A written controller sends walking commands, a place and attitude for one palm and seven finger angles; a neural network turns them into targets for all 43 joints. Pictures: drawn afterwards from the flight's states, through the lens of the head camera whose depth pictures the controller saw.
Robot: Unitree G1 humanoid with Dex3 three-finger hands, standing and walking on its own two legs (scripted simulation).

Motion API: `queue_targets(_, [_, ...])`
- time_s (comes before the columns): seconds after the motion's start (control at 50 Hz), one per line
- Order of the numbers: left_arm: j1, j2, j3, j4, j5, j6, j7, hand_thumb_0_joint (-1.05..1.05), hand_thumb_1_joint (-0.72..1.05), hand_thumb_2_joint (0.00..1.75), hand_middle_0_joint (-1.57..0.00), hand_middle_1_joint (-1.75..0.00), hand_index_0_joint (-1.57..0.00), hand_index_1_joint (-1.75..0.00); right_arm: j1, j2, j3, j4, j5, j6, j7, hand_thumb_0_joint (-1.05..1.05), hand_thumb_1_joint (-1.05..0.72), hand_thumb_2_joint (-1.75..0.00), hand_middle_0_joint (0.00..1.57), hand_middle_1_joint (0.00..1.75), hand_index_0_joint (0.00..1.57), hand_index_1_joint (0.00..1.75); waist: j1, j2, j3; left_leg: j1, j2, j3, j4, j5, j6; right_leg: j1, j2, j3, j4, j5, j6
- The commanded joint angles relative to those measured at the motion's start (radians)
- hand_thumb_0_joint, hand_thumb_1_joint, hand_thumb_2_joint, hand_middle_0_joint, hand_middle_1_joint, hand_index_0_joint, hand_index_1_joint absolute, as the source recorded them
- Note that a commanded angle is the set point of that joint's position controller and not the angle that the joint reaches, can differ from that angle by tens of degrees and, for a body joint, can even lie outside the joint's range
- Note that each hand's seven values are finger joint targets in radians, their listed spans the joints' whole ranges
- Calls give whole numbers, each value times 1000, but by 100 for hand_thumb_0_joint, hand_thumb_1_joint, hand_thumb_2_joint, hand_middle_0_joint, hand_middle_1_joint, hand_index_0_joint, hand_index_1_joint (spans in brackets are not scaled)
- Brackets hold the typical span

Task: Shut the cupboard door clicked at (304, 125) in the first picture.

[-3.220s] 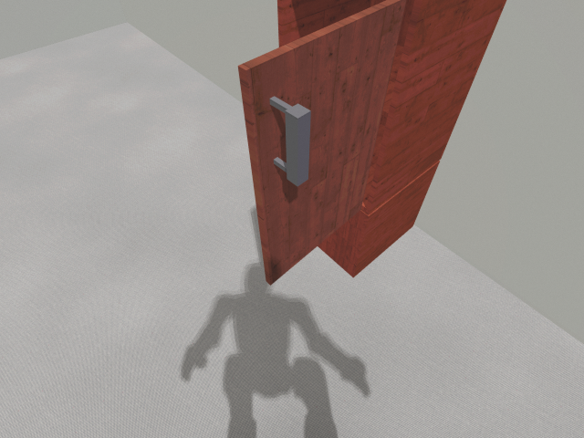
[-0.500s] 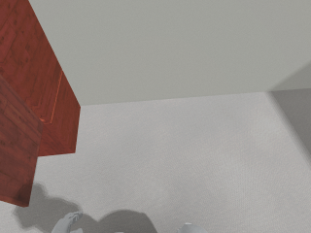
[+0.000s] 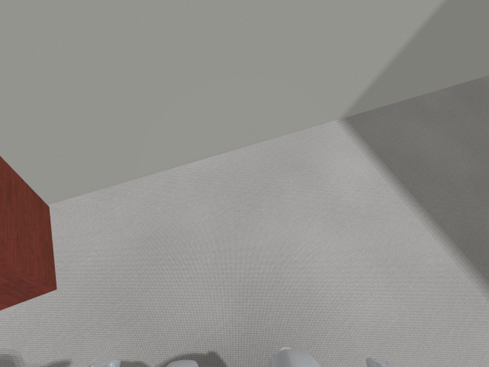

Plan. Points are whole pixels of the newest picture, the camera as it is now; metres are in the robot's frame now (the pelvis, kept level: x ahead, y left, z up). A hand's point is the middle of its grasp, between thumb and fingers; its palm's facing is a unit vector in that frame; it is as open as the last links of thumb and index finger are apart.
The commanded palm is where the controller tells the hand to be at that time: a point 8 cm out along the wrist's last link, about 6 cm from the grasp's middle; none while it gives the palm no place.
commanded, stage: walk around to get in front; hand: left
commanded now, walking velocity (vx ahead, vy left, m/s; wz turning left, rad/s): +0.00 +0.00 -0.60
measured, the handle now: out of the picture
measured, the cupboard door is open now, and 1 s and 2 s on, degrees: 93 93 93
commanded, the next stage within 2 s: none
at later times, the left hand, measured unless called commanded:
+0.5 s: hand (170, 344) +0.17 +0.15 -0.18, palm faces -0.28 -0.93 -0.21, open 7.4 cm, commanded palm none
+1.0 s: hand (225, 308) +0.23 +0.05 -0.16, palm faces -0.55 -0.79 -0.25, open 7.4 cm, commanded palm none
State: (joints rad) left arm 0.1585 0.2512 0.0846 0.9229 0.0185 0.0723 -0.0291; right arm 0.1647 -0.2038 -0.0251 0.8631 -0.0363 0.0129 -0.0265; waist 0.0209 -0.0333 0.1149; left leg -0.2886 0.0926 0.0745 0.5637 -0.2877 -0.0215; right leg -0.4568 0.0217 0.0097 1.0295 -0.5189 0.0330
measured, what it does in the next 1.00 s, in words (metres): steps on the spot, turning right: right foot, then left foot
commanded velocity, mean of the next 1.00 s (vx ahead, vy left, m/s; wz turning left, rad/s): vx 0.05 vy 0.00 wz -0.60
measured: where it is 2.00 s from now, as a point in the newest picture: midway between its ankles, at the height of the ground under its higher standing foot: (342, 343)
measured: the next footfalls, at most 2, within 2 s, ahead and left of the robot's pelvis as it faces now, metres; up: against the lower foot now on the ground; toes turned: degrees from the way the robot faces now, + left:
right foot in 0.18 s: +0.04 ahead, -0.15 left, +0.00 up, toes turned -11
left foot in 0.48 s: +0.12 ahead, +0.09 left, +0.00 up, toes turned -15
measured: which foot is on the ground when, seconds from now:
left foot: down 0.00-0.18, up 0.20-0.46, down 0.48-0.76, up 0.78-1.00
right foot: up 0.00-0.16, down 0.18-0.48, up 0.50-0.76, down 0.78-1.00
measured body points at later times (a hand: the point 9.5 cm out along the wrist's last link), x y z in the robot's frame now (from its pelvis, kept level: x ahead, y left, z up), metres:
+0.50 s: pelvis +0.03 -0.02 -0.01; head +0.09 -0.03 +0.44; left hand +0.18 +0.20 -0.16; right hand +0.04 -0.31 -0.14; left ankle +0.08 +0.10 -0.74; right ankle +0.00 -0.15 -0.73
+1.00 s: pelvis +0.05 -0.07 +0.00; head +0.10 -0.11 +0.45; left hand +0.26 +0.09 -0.14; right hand -0.03 -0.34 -0.14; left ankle +0.13 +0.05 -0.69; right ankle -0.02 -0.16 -0.73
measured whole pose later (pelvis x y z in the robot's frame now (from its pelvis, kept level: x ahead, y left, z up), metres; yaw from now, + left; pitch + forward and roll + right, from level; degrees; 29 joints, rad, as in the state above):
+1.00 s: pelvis +0.05 -0.07 +0.00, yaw -36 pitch +2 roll +2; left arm 0.18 0.22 0.06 0.92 0.02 0.03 -0.01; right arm 0.17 -0.25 -0.06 0.89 -0.02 0.05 0.00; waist 0.01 -0.02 0.10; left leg -0.41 0.06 0.07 0.83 -0.46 -0.09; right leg -0.28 0.00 0.07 0.53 -0.28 -0.02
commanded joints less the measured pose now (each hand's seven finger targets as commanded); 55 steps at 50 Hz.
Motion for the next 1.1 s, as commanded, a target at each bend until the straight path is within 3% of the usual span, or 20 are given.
queue_targets(0.0, [-39, 47, 9, -113, 3, -26, -15, 0, 90, 90, -20, -30, -20, -30, 68, -205, -55, -47, -6, -15, -21, 0, -90, -90, 20, 30, 20, 30, -36, 272, -149, 177, 223, -67, -168, 515, 127, -45, -45, -61, -35, 15, 19])
queue_targets(0.12, [51, 83, 13, -87, 2, -46, -14, 0, 90, 90, -20, -30, -20, -30, 60, -237, -74, -46, 9, 1, -1, 0, -90, -90, 20, 30, 20, 30, 2, 180, -171, 48, 207, 29, 16, 267, 40, 283, -22, -117, -543, 287, -22])
queue_targets(0.16, [160, 277, 52, -52, 13, -65, 18, 0, 90, 90, -20, -30, -20, -30, -27, -108, -47, -122, 25, 7, 13, 0, -90, -90, 20, 30, 20, 30, 72, -309, -160, -318, -17, 89, 443, -367, -58, 446, -416, 448, -728, 678, -199])
queue_targets(0.18, [186, 282, 55, -47, 0, -63, 32, 0, 90, 90, -20, -30, -20, -30, -43, -138, -46, -115, 26, 16, 5, 0, -90, -90, 20, 30, 20, 30, 92, -252, -173, -339, 8, -56, 556, -364, -40, 420, -437, 434, -717, 659, -269])
queue_targets(0.22, [46, 207, 40, -84, 6, -53, 35, 0, 90, 90, -20, -30, -20, -30, -44, -145, -56, -86, 26, 21, 9, 0, -90, -90, 20, 30, 20, 30, 22, -234, -102, -328, 19, -76, 592, -225, -40, 266, -309, 373, -738, 379, -234])
queue_targets(0.3, [20, 169, 27, -94, 8, -63, 47, 0, 90, 90, -20, -30, -20, -30, -6, -111, -46, -51, 27, 12, 9, 0, -90, -90, 20, 30, 20, 30, -9, -120, -186, -206, -16, -41, 384, -172, -60, 323, -250, 261, -623, 749, -218])
queue_targets(0.4, [-1, 179, 31, -80, 2, -49, 43, 0, 90, 90, -20, -30, -20, -30, 72, -102, -42, -22, 35, 1, -2, 0, -90, -90, 20, 30, 20, 30, -42, -101, -203, 19, -73, -21, 4, -2, -49, 244, -193, 296, -549, 698, -162])
queue_targets(0.42, [-27, 160, 25, -88, -3, -46, 39, 0, 90, 90, -20, -30, -20, -30, 114, -127, -47, -9, 33, -5, -8, 0, -90, -90, 20, 30, 20, 30, -67, -79, -204, 149, -43, -32, -117, 82, -36, 144, -156, 274, -512, 602, -116])
queue_targets(0.46, [-7, 68, 2, -125, -14, -42, 23, 0, 90, 90, -20, -30, -20, -30, 161, -283, -76, -20, 9, -18, -13, 0, -90, -90, 20, 30, 20, 30, -73, 347, -218, 271, 381, -449, -285, 239, 143, -112, 32, 26, -129, -82, -4])
queue_targets(0.48, [-41, 104, 11, -134, -5, -39, 19, 0, 90, 90, -20, -30, -20, -30, 151, -287, -72, -29, -1, -15, -16, 0, -90, -90, 20, 30, 20, 30, -82, 264, -180, 188, 428, -455, -277, 281, 218, -102, -11, 43, 56, -121, -3])
queue_targets(0.56, [-51, 63, 10, -115, 7, -29, -13, 0, 90, 90, -20, -30, -20, -30, 54, -214, -52, -54, -5, -18, -17, 0, -90, -90, 20, 30, 20, 30, -28, 257, -102, 127, 247, -123, -203, 460, 137, -87, -55, -30, 41, 8, 18])
queue_targets(0.7, [-6, 60, 4, -106, 1, -45, -16, 0, 90, 90, -20, -30, -20, -30, 94, -242, -71, -32, 4, -5, -2, 0, -90, -90, 20, 30, 20, 30, -22, 220, -175, 127, 227, 22, -31, 392, 61, 207, -13, -133, -477, 225, -15])
queue_targets(0.72, [64, 107, 17, -83, 4, -53, -9, 0, 90, 90, -20, -30, -20, -30, 71, -225, -73, -46, 12, -1, 2, 0, -90, -90, 20, 30, 20, 30, 14, 127, -198, 25, 188, 52, 88, 273, 15, 350, -58, -64, -597, 377, -40])
queue_targets(0.74, [125, 227, 42, -63, 16, -65, 9, 0, 90, 90, -20, -30, -20, -30, 40, -145, -59, -86, 25, 2, 8, 0, -90, -90, 20, 30, 20, 30, 44, -224, -197, -225, 45, 143, 323, -83, -51, 500, -315, 300, -699, 636, -133])
queue_targets(0.76, [180, 278, 52, -45, -1, -66, 27, 0, 90, 90, -20, -30, -20, -30, -27, -132, -48, -121, 25, 12, 6, 0, -90, -90, 20, 30, 20, 30, 90, -290, -193, -311, -7, 25, 503, -382, -57, 461, -439, 428, -696, 834, -241])
queue_targets(0.84, [-11, 173, 29, -94, 5, -55, 42, 0, 90, 90, -20, -30, -20, -30, -20, -140, -53, -72, 20, 25, 10, 0, -90, -90, 20, 30, 20, 30, -5, -205, -93, -278, 21, -62, 554, -188, -57, 236, -280, 286, -704, 493, -217])
queue_targets(1.0, [25, 178, 37, -62, 5, -70, 22, 0, 90, 90, -20, -30, -20, -30, 57, -107, -42, -37, 20, -28, 18, 0, -90, -90, 20, 30, 20, 30, -27, -124, -161, 45, -79, 19, -30, -59, -47, 204, -184, 325, -632, 211, -179])
queue_targets(1.02, [-13, 152, 31, -74, 0, -70, 15, 0, 90, 90, -20, -30, -20, -30, 121, -137, -48, -13, 18, -36, 11, 0, -90, -90, 20, 30, 20, 30, -68, -61, -144, 231, -51, 5, -142, -22, -35, 32, -136, 287, -576, 111, -135])
queue_targets(1.06, [-86, 55, 3, -145, -6, -75, -3, 0, 90, 90, -20, -30, -20, -30, 297, -304, -83, 11, -9, -47, -4, 0, -90, -90, 20, 30, 20, 30, -154, 385, -151, 387, 412, -544, -376, -350, 137, -298, 36, -12, -65, -123, -31])
queue_targets(1.08, [-158, 84, 13, -166, 4, -77, -12, 0, 90, 90, -20, -30, -20, -30, 281, -297, -76, 8, -10, -44, -5, 0, -90, -90, 20, 30, 20, 30, -150, 250, -64, 283, 467, -559, -418, -365, 202, -328, -64, 45, 64, -67, -38])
